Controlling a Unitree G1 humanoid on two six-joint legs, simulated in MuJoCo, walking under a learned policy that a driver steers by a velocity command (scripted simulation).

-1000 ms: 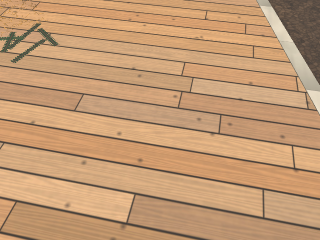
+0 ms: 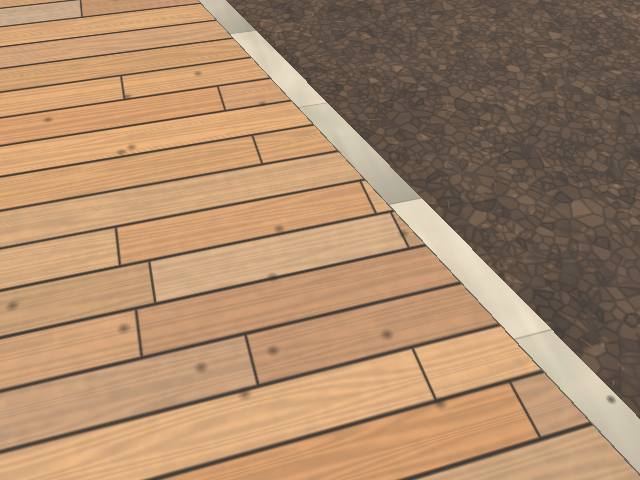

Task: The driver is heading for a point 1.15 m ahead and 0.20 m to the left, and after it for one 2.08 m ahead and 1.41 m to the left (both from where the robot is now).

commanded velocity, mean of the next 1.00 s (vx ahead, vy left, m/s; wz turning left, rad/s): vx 0.50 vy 0.00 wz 0.31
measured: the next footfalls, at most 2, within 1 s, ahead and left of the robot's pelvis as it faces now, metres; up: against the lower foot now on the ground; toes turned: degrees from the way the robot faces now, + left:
right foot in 0.20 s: +0.26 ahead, -0.12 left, +0.00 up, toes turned -1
left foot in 0.72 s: +0.51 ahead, +0.13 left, +0.00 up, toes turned +23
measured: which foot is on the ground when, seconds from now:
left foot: down 0.00-0.20, up 0.22-0.70, down 0.72-1.00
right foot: up 0.00-0.18, down 0.20-0.72, up 0.74-1.00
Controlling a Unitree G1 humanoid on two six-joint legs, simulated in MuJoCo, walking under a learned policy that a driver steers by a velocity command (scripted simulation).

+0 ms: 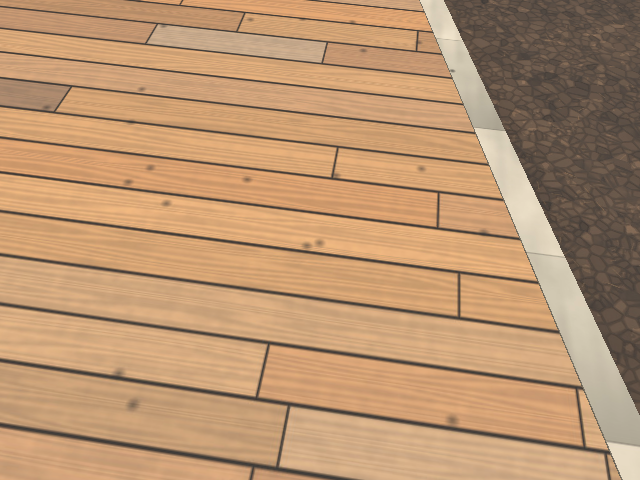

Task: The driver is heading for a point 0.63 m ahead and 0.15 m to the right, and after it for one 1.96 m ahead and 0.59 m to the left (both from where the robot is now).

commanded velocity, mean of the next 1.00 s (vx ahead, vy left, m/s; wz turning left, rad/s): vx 0.43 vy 0.00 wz -0.26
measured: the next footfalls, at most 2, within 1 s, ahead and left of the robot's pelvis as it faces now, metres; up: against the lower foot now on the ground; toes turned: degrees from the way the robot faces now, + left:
right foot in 0.30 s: +0.32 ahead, -0.12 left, +0.00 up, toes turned -11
left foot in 0.80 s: +0.66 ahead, -0.06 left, +0.00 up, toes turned -21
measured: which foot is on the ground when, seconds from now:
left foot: down 0.00-0.28, up 0.30-0.78, down 0.80-1.00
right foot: up 0.00-0.28, down 0.30-0.82, up 0.84-1.00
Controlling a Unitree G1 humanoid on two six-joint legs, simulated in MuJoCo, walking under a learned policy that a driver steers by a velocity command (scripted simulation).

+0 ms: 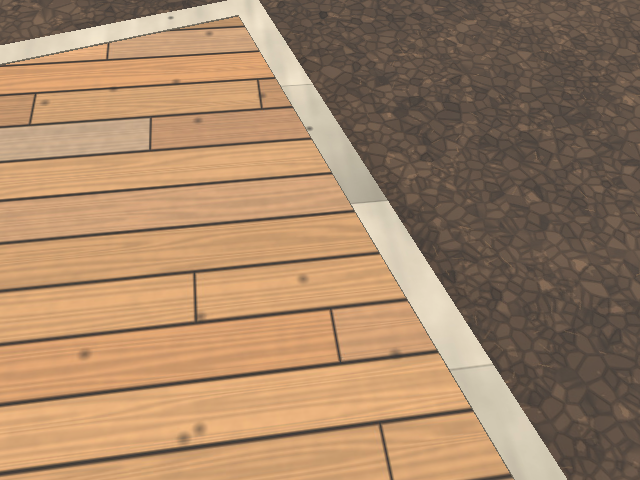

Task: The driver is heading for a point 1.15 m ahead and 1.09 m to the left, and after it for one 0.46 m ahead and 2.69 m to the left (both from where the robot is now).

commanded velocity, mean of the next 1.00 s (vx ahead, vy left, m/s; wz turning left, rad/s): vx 0.04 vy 0.00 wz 0.53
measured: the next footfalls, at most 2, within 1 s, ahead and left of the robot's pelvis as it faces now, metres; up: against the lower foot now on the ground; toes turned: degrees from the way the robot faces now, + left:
right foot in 0.36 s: +0.11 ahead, -0.12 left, +0.00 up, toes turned +18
left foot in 0.84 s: -0.01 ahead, +0.07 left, +0.00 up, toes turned +31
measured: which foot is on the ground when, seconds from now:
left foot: down 0.00-0.36, up 0.38-0.82, down 0.84-1.00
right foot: up 0.00-0.34, down 0.36-0.84, up 0.86-1.00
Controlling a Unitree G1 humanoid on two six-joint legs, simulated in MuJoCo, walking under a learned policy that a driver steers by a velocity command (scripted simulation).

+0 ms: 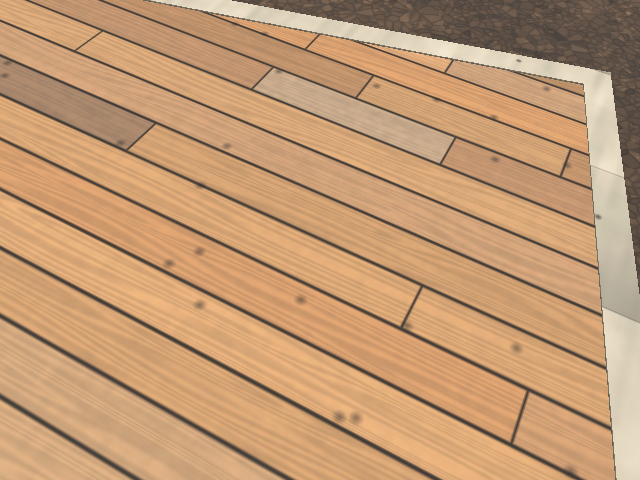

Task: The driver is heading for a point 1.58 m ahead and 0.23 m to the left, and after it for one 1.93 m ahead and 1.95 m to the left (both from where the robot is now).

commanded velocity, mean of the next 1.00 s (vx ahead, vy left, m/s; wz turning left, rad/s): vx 0.00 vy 0.00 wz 0.33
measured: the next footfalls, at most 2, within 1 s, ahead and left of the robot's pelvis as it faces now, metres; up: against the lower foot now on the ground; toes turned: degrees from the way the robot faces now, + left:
right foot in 0.42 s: +0.08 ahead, -0.11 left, +0.00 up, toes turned +20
left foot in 0.82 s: -0.02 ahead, +0.08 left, +0.00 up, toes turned +16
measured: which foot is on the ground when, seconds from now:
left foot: down 0.00-0.42, up 0.44-0.80, down 0.82-1.00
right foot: up 0.00-0.40, down 0.42-0.94, up 0.96-1.00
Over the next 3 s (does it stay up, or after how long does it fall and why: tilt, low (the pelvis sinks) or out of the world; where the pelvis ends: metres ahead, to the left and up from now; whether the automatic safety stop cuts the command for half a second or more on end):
stays up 0.87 0.16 0.00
